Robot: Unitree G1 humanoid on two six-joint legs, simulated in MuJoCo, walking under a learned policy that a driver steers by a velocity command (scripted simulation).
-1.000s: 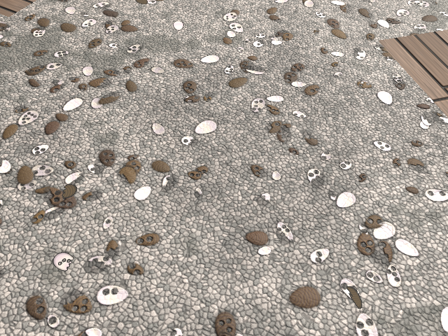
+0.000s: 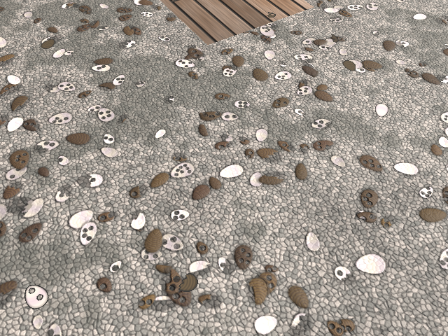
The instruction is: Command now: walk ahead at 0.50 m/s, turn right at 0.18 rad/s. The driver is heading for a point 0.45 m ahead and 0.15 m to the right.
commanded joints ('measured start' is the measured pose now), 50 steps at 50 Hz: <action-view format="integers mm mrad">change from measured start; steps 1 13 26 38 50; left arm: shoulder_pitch -6 -72 17 258 107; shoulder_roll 56 77 130 11 87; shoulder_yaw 13 23 39 -14 13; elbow -41 -141 -128 -11 41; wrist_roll -3 0 17 28 39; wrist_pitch -5 -8 -3 22 101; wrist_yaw -4 -66 3 18 40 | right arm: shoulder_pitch -38 17 -43 -58 -165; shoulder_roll -153 -220 -94 -132 -88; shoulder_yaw -40 -60 -5 -21 0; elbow -45 34 -51 -50 11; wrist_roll -4 18 0 -34 -4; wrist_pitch -26 38 -7 -15 50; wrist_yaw -13 -54 -37 -23 -27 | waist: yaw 5 25 3 59 20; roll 81 148 -21 264 60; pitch -12 -59 -91 -320 -57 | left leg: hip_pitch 0 306 -357 202 -224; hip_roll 264 337 156 420 156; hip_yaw -78 87 -57 -400 -158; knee -169 158 584 196 37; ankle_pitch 245 998 -30 884 -287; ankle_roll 119 32 -162 174 -50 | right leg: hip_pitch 5 141 395 321 450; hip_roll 5 175 26 174 56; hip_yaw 32 -155 68 65 44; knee -142 -396 -700 -157 -544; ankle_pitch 203 -17 691 -355 -171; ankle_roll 4 -126 -277 -17 -56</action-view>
